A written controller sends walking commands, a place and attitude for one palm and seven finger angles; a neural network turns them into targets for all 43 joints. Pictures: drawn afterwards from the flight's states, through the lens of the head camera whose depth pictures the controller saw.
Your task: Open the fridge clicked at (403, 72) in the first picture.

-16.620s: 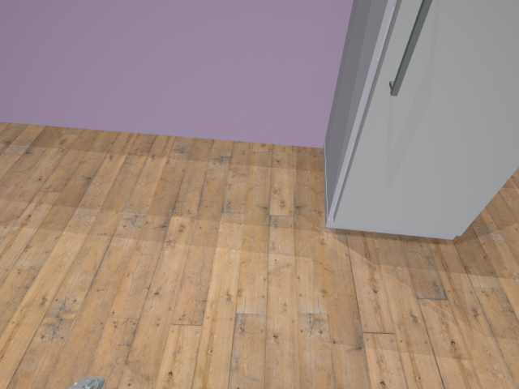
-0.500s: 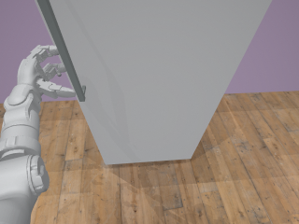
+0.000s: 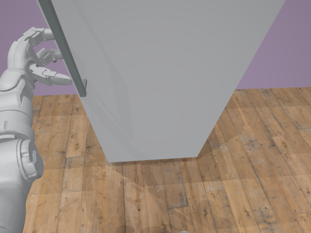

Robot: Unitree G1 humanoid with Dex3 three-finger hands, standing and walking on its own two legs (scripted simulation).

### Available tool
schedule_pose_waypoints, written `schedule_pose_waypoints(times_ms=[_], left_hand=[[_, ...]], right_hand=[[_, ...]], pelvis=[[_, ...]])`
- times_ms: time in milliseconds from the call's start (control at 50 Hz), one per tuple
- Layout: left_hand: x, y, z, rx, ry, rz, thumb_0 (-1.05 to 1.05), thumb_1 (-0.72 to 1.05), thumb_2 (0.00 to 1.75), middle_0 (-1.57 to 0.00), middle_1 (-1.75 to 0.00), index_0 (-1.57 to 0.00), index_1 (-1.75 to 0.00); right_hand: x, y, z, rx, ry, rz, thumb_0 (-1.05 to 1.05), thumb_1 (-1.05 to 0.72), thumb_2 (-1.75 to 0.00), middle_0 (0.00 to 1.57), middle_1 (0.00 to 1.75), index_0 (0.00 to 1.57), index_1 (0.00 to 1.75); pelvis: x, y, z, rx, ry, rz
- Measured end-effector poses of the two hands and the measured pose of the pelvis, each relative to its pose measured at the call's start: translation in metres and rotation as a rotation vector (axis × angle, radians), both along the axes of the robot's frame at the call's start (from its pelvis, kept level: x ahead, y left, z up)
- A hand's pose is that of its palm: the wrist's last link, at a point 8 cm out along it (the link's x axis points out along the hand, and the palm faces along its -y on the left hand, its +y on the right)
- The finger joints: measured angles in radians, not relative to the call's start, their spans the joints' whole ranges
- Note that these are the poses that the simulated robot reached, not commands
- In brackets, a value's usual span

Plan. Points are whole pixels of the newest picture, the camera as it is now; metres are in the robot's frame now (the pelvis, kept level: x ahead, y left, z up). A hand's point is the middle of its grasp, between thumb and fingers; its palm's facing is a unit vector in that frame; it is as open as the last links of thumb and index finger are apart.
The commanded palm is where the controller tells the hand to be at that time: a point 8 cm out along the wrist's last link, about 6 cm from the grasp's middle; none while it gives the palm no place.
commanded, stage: slide the fingers in behind the handle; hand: left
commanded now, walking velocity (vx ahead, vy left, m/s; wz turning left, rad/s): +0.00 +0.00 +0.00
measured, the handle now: (61, 31) +0.53 +0.20 +0.22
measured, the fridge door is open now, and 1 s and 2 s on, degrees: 0 0 0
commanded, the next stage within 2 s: grip the handle and tug to test in 1.74 s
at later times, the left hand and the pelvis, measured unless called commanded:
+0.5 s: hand (60, 68) +0.46 +0.21 +0.17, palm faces +0.03 -1.00 +0.00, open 14.0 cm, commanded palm +0.44 +0.25 +0.17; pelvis +0.00 +0.00 +0.00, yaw -1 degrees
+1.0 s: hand (71, 67) +0.46 +0.18 +0.17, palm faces +0.04 -1.00 +0.00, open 14.1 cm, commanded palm +0.44 +0.23 +0.17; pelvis +0.00 -0.01 +0.01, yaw -1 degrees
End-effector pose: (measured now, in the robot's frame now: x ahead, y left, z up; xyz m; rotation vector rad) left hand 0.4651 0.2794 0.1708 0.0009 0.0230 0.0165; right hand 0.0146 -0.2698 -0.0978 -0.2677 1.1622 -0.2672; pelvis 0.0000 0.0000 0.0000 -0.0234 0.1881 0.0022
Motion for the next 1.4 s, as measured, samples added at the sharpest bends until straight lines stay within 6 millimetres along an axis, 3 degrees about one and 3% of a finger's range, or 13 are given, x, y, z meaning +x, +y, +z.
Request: schedule_pose_waypoints(times_ms=[120,220,540,660,1080,1400], left_hand=[[-0.002,-0.004,-0.001,0.006,-0.013,-0.003,-0.02,-0.50,0.30,-0.34,-1.23,-0.35,-1.24],[-0.005,-0.013,-0.005,-0.020,-0.013,-0.008,-0.02,-0.50,0.30,-0.32,-1.21,-0.32,-1.22],[-0.027,-0.023,0.001,0.003,-0.022,0.010,-0.02,-0.50,0.30,-0.30,-1.20,-0.30,-1.20],[-0.025,-0.033,0.002,-0.007,-0.017,0.005,-0.02,-0.50,0.30,-0.30,-1.20,-0.30,-1.20],[-0.028,-0.045,-0.001,-0.005,-0.021,0.026,-0.02,-0.50,0.30,-0.27,-1.19,-0.27,-1.19],[-0.029,-0.048,0.000,-0.002,-0.025,0.036,-0.02,-0.50,0.30,-0.24,-1.18,-0.24,-1.19]], right_hand=[[-0.011,0.001,0.000,0.005,0.012,-0.020,0.01,-0.90,-0.90,0.20,0.30,0.20,0.30],[-0.007,0.005,0.000,0.019,-0.014,-0.027,0.01,-0.90,-0.90,0.20,0.30,0.20,0.30],[0.057,0.012,0.005,0.047,-0.185,0.047,0.01,-0.90,-0.90,0.20,0.30,0.20,0.30],[0.068,0.010,0.006,0.046,-0.208,0.072,0.01,-0.90,-0.90,0.20,0.30,0.20,0.30],[0.036,0.003,0.001,0.048,-0.146,0.014,0.01,-0.90,-0.90,0.20,0.30,0.20,0.30],[0.050,0.009,0.002,0.053,-0.178,0.043,0.01,-0.90,-0.90,0.20,0.30,0.20,0.30]], pelvis=[[-0.001,0.001,0.000,0.000,0.000,-0.010],[0.001,0.002,0.001,0.001,-0.014,-0.020],[0.004,0.000,0.005,0.004,-0.063,-0.010],[0.004,-0.002,0.005,0.007,-0.064,-0.004],[0.002,-0.006,0.007,0.011,-0.081,-0.019],[0.003,-0.001,0.008,0.010,-0.083,-0.011]])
